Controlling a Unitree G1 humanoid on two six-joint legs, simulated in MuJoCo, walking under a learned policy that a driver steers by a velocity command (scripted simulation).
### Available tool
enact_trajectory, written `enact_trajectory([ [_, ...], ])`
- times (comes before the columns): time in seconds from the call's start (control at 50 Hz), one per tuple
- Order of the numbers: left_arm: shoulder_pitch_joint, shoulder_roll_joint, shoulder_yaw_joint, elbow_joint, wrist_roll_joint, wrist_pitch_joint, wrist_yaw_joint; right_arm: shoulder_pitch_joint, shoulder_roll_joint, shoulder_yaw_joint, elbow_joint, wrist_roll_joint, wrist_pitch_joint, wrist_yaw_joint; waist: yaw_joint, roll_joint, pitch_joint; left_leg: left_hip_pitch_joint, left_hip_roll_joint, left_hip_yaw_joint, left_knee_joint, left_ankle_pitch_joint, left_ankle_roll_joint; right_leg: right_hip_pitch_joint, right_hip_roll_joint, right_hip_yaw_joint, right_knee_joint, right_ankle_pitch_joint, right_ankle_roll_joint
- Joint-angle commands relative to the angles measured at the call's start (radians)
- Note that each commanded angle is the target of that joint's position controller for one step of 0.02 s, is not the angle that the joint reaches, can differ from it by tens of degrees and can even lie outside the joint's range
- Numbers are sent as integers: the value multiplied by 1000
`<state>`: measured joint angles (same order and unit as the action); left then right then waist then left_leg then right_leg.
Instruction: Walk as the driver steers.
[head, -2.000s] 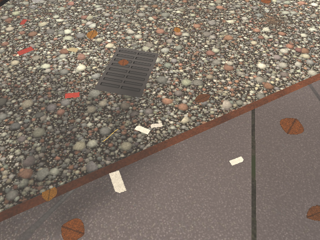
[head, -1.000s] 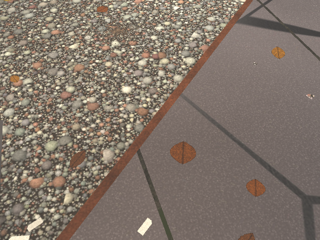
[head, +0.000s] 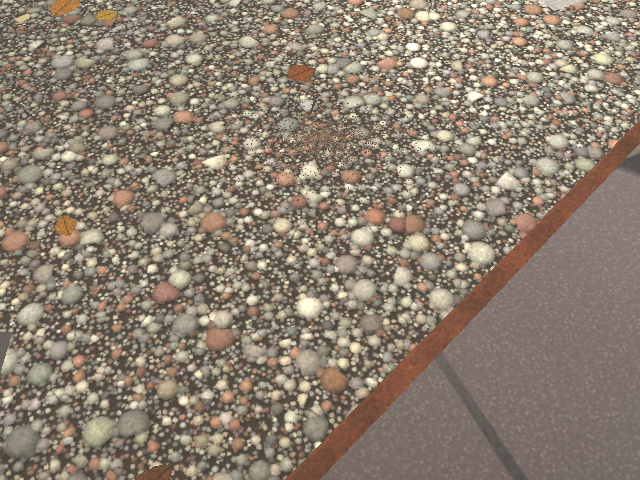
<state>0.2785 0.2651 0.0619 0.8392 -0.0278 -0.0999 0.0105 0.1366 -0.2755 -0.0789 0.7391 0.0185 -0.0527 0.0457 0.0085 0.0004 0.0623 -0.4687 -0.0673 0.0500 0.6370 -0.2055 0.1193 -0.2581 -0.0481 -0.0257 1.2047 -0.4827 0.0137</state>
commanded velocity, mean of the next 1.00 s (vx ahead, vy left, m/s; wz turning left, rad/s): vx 0.50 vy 0.00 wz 0.37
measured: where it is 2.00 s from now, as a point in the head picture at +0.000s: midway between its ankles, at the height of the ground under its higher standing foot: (239, 245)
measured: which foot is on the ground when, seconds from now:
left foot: down 0.00-0.40, up 0.42-0.92, down 0.94-1.00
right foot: up 0.00-0.38, down 0.40-0.94, up 0.96-1.00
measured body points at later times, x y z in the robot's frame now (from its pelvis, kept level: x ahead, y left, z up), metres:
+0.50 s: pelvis +0.29 -0.02 +0.01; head +0.32 -0.02 +0.46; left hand +0.41 +0.28 -0.06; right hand +0.43 -0.28 -0.11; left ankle +0.13 +0.06 -0.64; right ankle +0.39 -0.11 -0.72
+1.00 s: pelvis +0.52 +0.13 -0.03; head +0.55 +0.15 +0.42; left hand +0.40 +0.38 -0.16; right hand +0.82 -0.01 -0.10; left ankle +0.54 +0.24 -0.76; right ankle +0.41 -0.10 -0.66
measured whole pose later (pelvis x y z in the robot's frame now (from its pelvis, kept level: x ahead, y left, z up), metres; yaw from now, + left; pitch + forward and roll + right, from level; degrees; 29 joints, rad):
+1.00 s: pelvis +0.52 +0.13 -0.03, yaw +21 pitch +3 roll -2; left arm 0.40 0.30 0.06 0.91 -0.03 -0.07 -0.01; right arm 0.06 -0.26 -0.04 0.66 0.00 -0.08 0.04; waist 0.08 0.00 0.01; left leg -0.43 0.02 0.01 0.57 -0.21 0.03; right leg -0.24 -0.04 0.04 1.05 -0.59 0.00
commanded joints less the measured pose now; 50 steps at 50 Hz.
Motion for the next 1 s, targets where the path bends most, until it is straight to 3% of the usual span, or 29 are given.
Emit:
enact_trajectory([
  [0.02,-87,127,21,-131,14,-64,4,120,-112,-32,-42,2,-20,-10,-44,-7,-162,503,291,-517,-350,137,208,-493,-52,121,62,120,-33],
  [0.04,-60,138,30,-127,27,-51,5,81,-87,-23,-63,-9,-21,-14,-7,8,-146,406,262,-456,-371,209,197,-417,-74,127,11,155,-27],
  [0.1,-60,107,28,-144,40,-15,5,90,-113,-28,-72,-5,-27,-27,18,12,-116,278,223,-376,-409,334,198,-365,-73,98,-116,209,13],
  [0.14,-132,85,19,-173,45,-6,8,125,-142,-35,-65,-2,-26,-41,1,20,-88,237,194,-327,-413,366,180,-382,-54,79,-246,311,39],
  [0.22,-283,55,2,-209,38,-14,-8,187,-146,-36,-52,6,-10,-56,-63,77,-72,209,133,-289,-378,248,112,-307,15,64,-562,556,41],
  [0.28,-354,78,6,-237,24,-27,-24,234,-153,-37,-37,13,-3,-59,-92,97,-65,257,163,-363,-339,167,103,-279,42,78,-663,571,31],
  [0.32,-362,105,16,-247,22,-40,-34,249,-147,-36,-33,14,4,-64,-87,99,-68,329,189,-433,-283,143,96,-271,52,97,-717,516,11],
  [0.36,-317,126,28,-244,18,-51,-36,230,-152,-39,-40,9,11,-68,-54,133,-77,368,203,-484,-228,183,80,-210,58,95,-740,426,-20],
  [0.38,-232,142,39,-222,21,-58,-31,204,-141,-36,-50,9,13,-67,-5,143,-109,353,176,-478,-168,241,61,-91,61,81,-776,440,-45],
  [0.4,-109,179,55,-204,35,-62,-25,182,-101,-21,-69,2,9,-62,57,113,-208,293,128,-431,-3,256,28,121,-16,135,-760,443,-96],
  [0.42,30,246,73,-191,51,-60,-16,236,-48,-5,-91,0,3,-60,77,-46,-351,43,18,-316,306,65,-35,463,-213,382,-754,357,-199],
  [0.44,93,253,77,-156,39,-45,-27,339,-41,8,-103,17,-4,-59,43,-352,-436,-232,-33,-247,547,-396,-71,646,-369,768,-854,130,-297],
  [0.46,66,158,54,-172,21,-37,-25,300,-139,-12,-84,25,-1,-59,63,-228,-325,-325,46,-264,653,-335,-79,569,-358,745,-888,-38,-263],
  [0.48,19,121,41,-179,22,-26,-20,204,-172,-22,-98,16,7,-58,76,-127,-199,-334,78,-222,671,-242,-87,428,-320,591,-905,22,-223],
  [0.5,-19,113,34,-175,34,-20,-21,157,-156,-20,-109,0,10,-58,57,-61,-129,-295,105,-203,641,-176,-88,295,-279,492,-928,144,-212],
  [0.52,-41,94,27,-164,39,-19,-25,140,-133,-21,-115,-5,10,-54,33,-54,-85,-259,130,-208,593,-139,-87,205,-241,412,-953,243,-210],
  [0.56,-55,81,22,-145,35,-28,-31,159,-88,-14,-113,9,17,-48,1,-97,-69,-190,149,-190,498,-122,-84,121,-191,298,-1000,332,-210],
  [0.6,-42,110,31,-117,27,-35,-35,131,-56,-3,-122,0,18,-47,-3,-93,-62,-188,151,-166,400,-97,-97,104,-191,236,-1031,429,-238],
  [0.64,-36,147,41,-99,27,-39,-34,102,-52,3,-124,-12,10,-42,-4,-65,-80,-191,166,-159,326,20,-104,127,-202,193,-1037,524,-254],
  [0.68,-24,150,41,-80,17,-38,-29,65,-69,-2,-120,-7,-5,-33,3,-53,-74,-221,179,-164,223,167,-108,167,-186,143,-1024,575,-238],
  [0.74,19,163,41,-49,-1,-16,-20,-59,-27,18,-144,-5,-21,-17,53,-67,-39,-123,155,-99,-9,331,-112,119,-135,51,-1010,508,-201],
  [0.86,95,205,52,0,-10,17,-8,-165,-65,14,-179,8,-22,7,76,-65,3,-110,150,-117,-150,217,-74,222,-223,115,-884,448,-176],
  [0.9,97,218,54,10,-8,34,-6,-93,-89,2,-156,7,-31,7,32,-56,-24,-3,129,-95,-190,131,-51,233,-214,131,-760,563,-159],
  [0.92,90,207,48,13,-8,42,-7,34,-118,-17,-113,1,-35,2,-37,-23,-100,182,102,-57,-239,171,-27,200,-170,99,-604,650,-139],
  [0.94,93,159,28,7,5,37,-10,191,-167,-39,-70,-16,-35,-8,-108,2,-215,477,157,-87,-167,217,0,27,-112,66,-376,542,-104],
  [0.96,129,34,-10,-17,49,26,-20,302,-239,-49,-50,-26,-26,-25,-101,241,-345,751,372,-306,-61,442,21,-248,-22,18,-18,-98,-58],
  [0.98,245,48,-18,-20,-5,-5,-25,351,-264,-50,-51,-33,-20,-20,-91,362,-478,947,521,-667,-146,337,195,-513,70,121,208,-189,-26],
  [1.0,147,131,5,-26,-38,-17,-17,361,-211,-47,-25,-20,-14,-15,-133,196,-393,870,502,-670,-249,157,193,-620,26,154,250,-110,-19],
])
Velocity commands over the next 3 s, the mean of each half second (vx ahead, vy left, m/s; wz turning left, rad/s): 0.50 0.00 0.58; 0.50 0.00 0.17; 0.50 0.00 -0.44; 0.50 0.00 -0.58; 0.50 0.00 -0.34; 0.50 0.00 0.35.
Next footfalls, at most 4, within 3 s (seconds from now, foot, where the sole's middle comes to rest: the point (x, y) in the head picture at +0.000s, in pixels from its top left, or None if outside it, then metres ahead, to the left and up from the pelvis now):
0.40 right None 0.43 -0.10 -0.75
0.94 left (213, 417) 0.57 0.26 -0.79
1.46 right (278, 279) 0.93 0.14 -0.79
1.92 left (210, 198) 1.19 0.34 -0.79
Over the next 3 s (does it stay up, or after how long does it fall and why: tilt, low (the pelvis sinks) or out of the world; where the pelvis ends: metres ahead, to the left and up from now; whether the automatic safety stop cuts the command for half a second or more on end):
stays up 1.56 0.09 -0.04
